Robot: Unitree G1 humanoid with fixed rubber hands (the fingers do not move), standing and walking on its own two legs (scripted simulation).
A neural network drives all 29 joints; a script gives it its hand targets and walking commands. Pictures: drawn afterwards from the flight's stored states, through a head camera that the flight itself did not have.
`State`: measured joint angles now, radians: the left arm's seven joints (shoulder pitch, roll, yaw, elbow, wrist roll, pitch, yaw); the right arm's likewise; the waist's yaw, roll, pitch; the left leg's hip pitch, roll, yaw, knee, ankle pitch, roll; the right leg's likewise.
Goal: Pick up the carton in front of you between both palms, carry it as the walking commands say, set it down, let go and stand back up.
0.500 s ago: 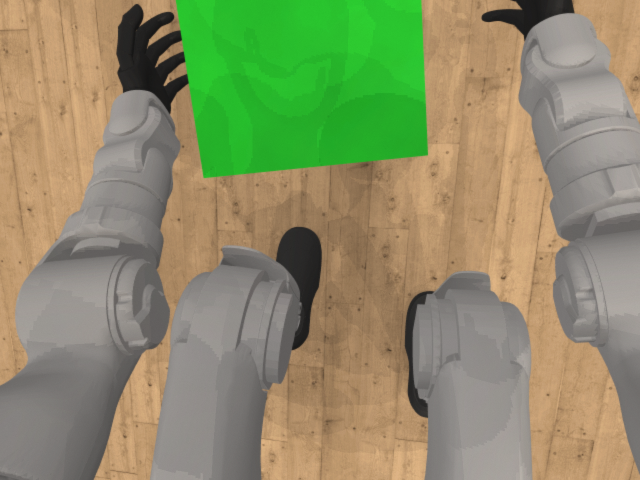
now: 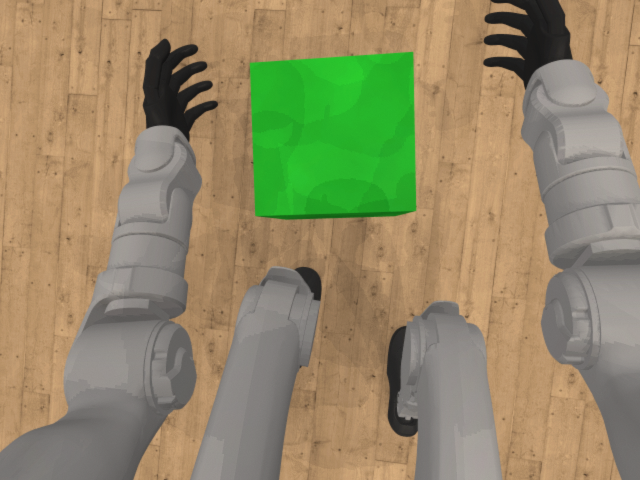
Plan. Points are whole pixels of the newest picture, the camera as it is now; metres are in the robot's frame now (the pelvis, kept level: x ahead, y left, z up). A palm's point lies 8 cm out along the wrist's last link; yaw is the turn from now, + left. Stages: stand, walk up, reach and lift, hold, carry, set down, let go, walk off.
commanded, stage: set down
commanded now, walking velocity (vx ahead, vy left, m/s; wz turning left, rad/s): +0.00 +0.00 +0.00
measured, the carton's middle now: (336, 154) +0.49 +0.09 -0.34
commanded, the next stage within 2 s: let go in 0.54 s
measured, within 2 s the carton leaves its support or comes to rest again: neither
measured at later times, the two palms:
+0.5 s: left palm (57, 76) +0.45 +0.26 +0.03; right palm out of the picture +0.56 -0.12 +0.04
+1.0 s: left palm out of the picture +0.36 +0.27 +0.16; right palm out of the picture +0.43 -0.16 +0.15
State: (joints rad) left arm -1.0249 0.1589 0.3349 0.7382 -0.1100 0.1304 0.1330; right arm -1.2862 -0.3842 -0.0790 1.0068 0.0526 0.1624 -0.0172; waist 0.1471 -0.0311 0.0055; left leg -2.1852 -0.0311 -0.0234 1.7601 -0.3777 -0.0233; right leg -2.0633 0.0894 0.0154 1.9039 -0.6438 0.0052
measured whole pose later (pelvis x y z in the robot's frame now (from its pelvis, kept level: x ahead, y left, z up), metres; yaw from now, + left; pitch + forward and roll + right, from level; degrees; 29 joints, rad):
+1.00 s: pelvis +0.08 +0.02 +0.26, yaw -1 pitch +29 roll -1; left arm -0.23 0.18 0.14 0.50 0.03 0.06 -0.09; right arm -0.38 -0.14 -0.19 0.61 -0.08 0.07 -0.06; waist 0.10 0.00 -0.06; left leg -1.07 -0.02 -0.02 0.79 -0.23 0.02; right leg -0.95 0.05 0.08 0.83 -0.39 0.02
